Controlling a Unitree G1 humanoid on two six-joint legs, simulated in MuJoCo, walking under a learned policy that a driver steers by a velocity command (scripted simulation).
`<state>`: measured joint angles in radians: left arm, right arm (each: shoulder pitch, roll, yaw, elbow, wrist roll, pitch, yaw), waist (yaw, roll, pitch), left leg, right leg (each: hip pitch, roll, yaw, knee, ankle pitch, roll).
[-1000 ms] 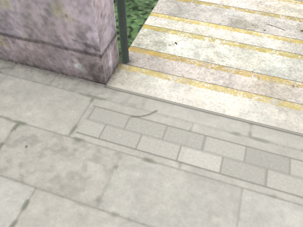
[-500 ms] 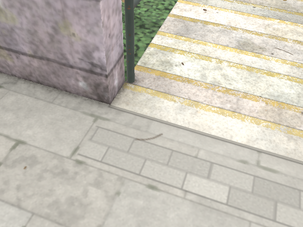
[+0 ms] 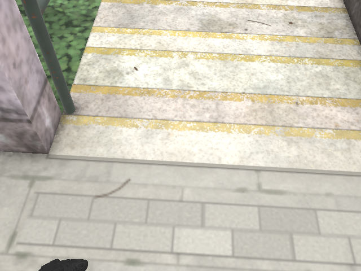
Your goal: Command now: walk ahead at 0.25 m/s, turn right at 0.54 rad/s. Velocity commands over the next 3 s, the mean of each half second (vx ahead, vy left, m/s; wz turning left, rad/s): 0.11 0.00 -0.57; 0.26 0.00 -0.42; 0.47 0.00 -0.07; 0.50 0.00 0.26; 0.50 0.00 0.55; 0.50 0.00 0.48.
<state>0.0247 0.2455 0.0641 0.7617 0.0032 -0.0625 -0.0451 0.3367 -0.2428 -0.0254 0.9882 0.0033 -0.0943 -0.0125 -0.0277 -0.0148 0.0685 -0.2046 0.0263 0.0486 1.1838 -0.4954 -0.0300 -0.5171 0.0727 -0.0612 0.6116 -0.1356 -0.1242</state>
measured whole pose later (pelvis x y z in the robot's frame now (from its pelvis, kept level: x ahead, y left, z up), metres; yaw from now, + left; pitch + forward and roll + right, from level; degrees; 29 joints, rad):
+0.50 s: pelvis +0.13 +0.04 +0.02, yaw -18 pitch +3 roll +0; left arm 0.18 0.31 0.08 0.67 -0.01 0.03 0.03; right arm 0.12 -0.26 -0.06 0.73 -0.03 -0.04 -0.03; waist 0.02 -0.04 0.00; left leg -0.38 -0.02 -0.05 0.52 -0.19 0.00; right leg -0.45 0.16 0.18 0.86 -0.49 -0.02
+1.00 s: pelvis +0.19 -0.04 +0.03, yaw -30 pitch +3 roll +1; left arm 0.36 0.24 0.04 0.69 0.00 -0.06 -0.02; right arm 0.25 -0.30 -0.07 0.76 0.01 -0.07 0.03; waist 0.01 0.05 -0.04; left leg -0.58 0.08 0.02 1.06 -0.28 0.02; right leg -0.17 0.02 0.00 0.41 -0.29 -0.05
